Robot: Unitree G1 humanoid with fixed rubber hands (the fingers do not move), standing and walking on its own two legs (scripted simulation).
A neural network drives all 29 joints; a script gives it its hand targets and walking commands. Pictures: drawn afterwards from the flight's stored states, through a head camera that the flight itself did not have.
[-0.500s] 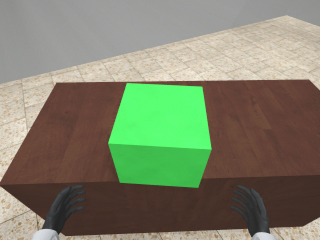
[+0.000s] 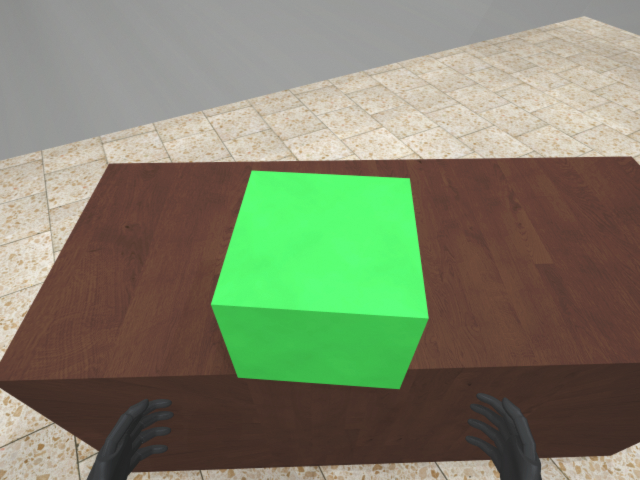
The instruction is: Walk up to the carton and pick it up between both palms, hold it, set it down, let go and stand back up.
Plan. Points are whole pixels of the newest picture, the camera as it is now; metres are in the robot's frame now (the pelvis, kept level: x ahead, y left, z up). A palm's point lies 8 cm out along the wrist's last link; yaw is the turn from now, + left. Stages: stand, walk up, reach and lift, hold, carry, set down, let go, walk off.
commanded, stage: set down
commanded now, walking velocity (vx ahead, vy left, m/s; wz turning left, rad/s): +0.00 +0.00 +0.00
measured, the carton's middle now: (324, 277) +0.44 +0.01 -0.03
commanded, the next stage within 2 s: let go in 0.96 s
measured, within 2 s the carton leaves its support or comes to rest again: neither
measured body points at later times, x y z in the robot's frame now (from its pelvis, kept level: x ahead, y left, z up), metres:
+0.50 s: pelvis -0.01 +0.00 +0.00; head +0.00 +0.01 +0.45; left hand +0.19 +0.25 -0.06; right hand +0.17 -0.21 -0.07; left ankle +0.01 +0.13 -0.74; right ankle -0.03 -0.10 -0.74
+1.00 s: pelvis +0.00 -0.01 +0.00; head +0.02 +0.00 +0.45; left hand +0.17 +0.23 -0.08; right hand +0.15 -0.22 -0.10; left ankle +0.01 +0.13 -0.74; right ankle -0.03 -0.10 -0.74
